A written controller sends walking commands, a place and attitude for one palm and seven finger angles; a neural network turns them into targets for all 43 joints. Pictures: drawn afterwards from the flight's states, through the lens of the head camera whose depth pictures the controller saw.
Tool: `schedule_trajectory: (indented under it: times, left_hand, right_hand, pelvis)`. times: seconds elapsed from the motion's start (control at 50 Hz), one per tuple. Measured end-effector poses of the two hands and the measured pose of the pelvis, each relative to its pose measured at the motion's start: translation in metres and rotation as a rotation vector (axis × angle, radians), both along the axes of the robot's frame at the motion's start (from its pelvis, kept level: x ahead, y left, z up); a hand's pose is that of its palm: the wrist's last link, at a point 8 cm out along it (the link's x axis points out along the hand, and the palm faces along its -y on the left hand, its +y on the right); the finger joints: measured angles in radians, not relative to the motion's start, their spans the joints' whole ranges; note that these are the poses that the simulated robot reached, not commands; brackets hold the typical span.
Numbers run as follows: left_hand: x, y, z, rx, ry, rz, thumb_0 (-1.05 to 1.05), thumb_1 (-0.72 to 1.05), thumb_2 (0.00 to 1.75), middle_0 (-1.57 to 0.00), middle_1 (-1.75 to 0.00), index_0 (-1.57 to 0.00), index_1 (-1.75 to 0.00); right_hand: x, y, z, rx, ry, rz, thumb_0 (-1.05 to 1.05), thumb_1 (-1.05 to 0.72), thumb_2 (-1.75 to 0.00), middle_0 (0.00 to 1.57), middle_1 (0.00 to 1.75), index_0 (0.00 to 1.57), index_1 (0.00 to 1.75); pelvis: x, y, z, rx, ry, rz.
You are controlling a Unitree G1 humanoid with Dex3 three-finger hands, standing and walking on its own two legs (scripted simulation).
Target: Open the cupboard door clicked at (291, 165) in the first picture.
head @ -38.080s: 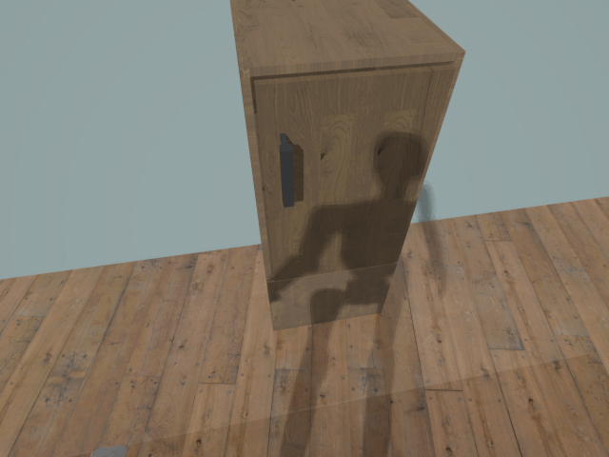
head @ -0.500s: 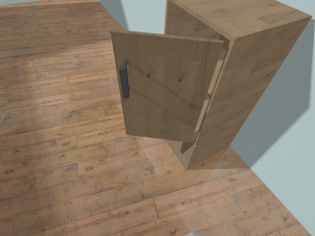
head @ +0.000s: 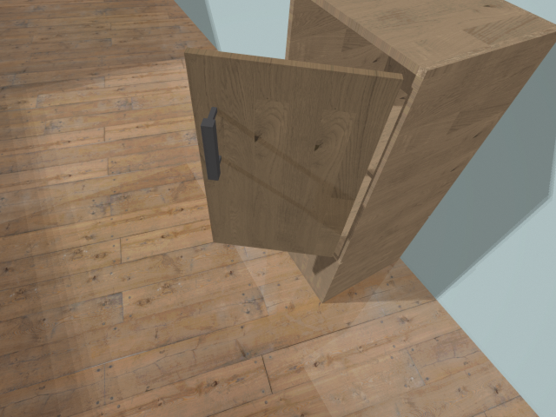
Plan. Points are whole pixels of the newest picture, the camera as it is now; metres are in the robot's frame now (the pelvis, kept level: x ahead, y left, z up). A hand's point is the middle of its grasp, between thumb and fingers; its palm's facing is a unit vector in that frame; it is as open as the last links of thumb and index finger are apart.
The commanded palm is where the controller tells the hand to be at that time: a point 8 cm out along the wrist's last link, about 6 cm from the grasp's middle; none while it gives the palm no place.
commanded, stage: come to a stop and stand still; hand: left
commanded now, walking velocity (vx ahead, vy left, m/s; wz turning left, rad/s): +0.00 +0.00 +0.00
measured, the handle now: (213, 144) +0.59 +0.17 +0.01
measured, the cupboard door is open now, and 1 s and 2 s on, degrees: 54 54 54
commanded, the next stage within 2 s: look again from close up in 0.74 s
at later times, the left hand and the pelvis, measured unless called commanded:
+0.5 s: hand out of the picture -0.01 +0.16 -0.16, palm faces -0.01 -0.97 -0.24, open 7.4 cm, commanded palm none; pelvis -0.04 -0.02 +0.00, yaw -1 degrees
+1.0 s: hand out of the picture -0.04 +0.15 -0.17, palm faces -0.03 -0.98 -0.18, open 7.4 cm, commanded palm none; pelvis -0.03 -0.02 +0.01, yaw -2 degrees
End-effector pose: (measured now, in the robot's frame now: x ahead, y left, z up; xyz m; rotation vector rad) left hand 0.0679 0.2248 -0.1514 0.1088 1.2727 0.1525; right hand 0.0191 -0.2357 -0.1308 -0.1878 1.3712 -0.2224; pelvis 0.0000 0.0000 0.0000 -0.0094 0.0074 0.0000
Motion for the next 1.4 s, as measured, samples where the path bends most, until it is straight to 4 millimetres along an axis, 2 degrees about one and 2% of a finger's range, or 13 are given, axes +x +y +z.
schedule_trajectory:
  times: [0.08, 0.16, 0.28, 0.38, 0.5, 0.62, 0.76, 0.88, 0.98, 1.1, 1.28, 1.4]
  left_hand:
    - [-0.016, 0.01, 0.005, 0.011, 0.033, 0.014, 0.0, 0.91, 0.9, -0.2, -0.3, -0.2, -0.3]
    - [-0.033, 0.011, 0.011, 0.026, 0.062, 0.012, 0.0, 0.91, 0.9, -0.2, -0.3, -0.2, -0.3]
    - [-0.06, 0.001, 0.014, 0.073, 0.08, -0.024, 0.0, 0.91, 0.9, -0.2, -0.3, -0.2, -0.3]
    - [-0.076, -0.008, 0.017, 0.076, 0.059, -0.056, 0.0, 0.9, 0.9, -0.2, -0.3, -0.2, -0.3]
    - [-0.085, -0.015, 0.022, 0.072, 0.017, -0.061, 0.0, 0.9, 0.9, -0.2, -0.3, -0.2, -0.3]
    - [-0.094, -0.019, 0.022, 0.062, 0.023, -0.075, 0.0, 0.91, 0.9, -0.2, -0.3, -0.2, -0.3]
    - [-0.104, -0.022, 0.019, 0.044, 0.07, -0.072, 0.0, 0.9, 0.9, -0.2, -0.3, -0.2, -0.3]
    - [-0.108, -0.025, 0.016, 0.029, 0.115, -0.066, 0.0, 0.9, 0.9, -0.2, -0.3, -0.2, -0.3]
    - [-0.107, -0.029, 0.013, 0.017, 0.134, -0.06, 0.0, 0.9, 0.9, -0.2, -0.3, -0.2, -0.3]
    - [-0.1, -0.032, 0.011, 0.007, 0.136, -0.058, 0.0, 0.9, 0.9, -0.2, -0.3, -0.2, -0.3]
    - [-0.089, -0.03, 0.012, 0.013, 0.126, -0.053, 0.0, 0.91, 0.9, -0.2, -0.3, -0.2, -0.3]
    - [-0.082, -0.026, 0.013, 0.023, 0.122, -0.052, 0.0, 0.91, 0.9, -0.2, -0.3, -0.2, -0.3]
  right_hand:
    - [0.012, 0.006, 0.007, -0.006, -0.046, 0.037, 0.01, -0.91, -0.9, 0.2, 0.3, 0.2, 0.3]
    - [0.019, 0.006, 0.007, 0.01, -0.075, 0.046, 0.01, -0.92, -0.9, 0.2, 0.3, 0.2, 0.3]
    - [0.014, -0.003, -0.008, 0.061, -0.102, 0.023, 0.01, -0.92, -0.9, 0.2, 0.3, 0.2, 0.3]
    - [0.007, -0.008, -0.009, 0.081, -0.166, 0.023, 0.01, -0.92, -0.9, 0.2, 0.3, 0.2, 0.3]
    - [-0.015, -0.011, -0.012, 0.092, -0.161, 0.029, 0.01, -0.92, -0.9, 0.2, 0.3, 0.2, 0.3]
    - [-0.047, -0.015, -0.012, 0.096, -0.1, 0.019, 0.01, -0.92, -0.9, 0.2, 0.3, 0.2, 0.3]
    - [-0.087, -0.012, -0.011, 0.094, 0.015, -0.008, 0.01, -0.92, -0.9, 0.2, 0.3, 0.2, 0.3]
    - [-0.101, -0.007, -0.009, 0.099, 0.079, -0.026, 0.01, -0.91, -0.9, 0.2, 0.3, 0.2, 0.3]
    - [-0.093, -0.002, -0.009, 0.101, 0.077, -0.031, 0.01, -0.91, -0.9, 0.2, 0.3, 0.2, 0.3]
    - [-0.067, 0.001, -0.01, 0.102, 0.027, -0.021, 0.01, -0.91, -0.9, 0.2, 0.3, 0.2, 0.3]
    - [-0.036, -0.01, -0.007, 0.07, -0.024, -0.004, 0.02, -0.93, -0.9, 0.2, 0.3, 0.2, 0.3]
    - [-0.023, -0.013, -0.006, 0.064, -0.04, 0.006, 0.01, -0.92, -0.9, 0.2, 0.3, 0.2, 0.3]
  pelvis:
    - [-0.004, 0.002, 0.006, -0.005, 0.006, 0.001]
    - [-0.009, 0.0, 0.009, -0.003, 0.007, -0.004]
    - [-0.018, -0.009, 0.002, 0.007, 0.005, -0.028]
    - [-0.027, -0.013, 0.001, 0.007, -0.02, -0.023]
    - [-0.04, -0.017, 0.001, 0.011, -0.046, -0.022]
    - [-0.048, -0.021, 0.004, 0.015, -0.034, -0.024]
    - [-0.047, -0.023, 0.005, 0.014, -0.02, -0.027]
    - [-0.042, -0.023, 0.006, 0.014, -0.011, -0.031]
    - [-0.036, -0.023, 0.006, 0.015, -0.01, -0.034]
    - [-0.029, -0.022, 0.006, 0.015, -0.011, -0.039]
    - [-0.02, -0.021, 0.006, 0.018, -0.009, -0.04]
    - [-0.015, -0.022, 0.007, 0.019, -0.007, -0.04]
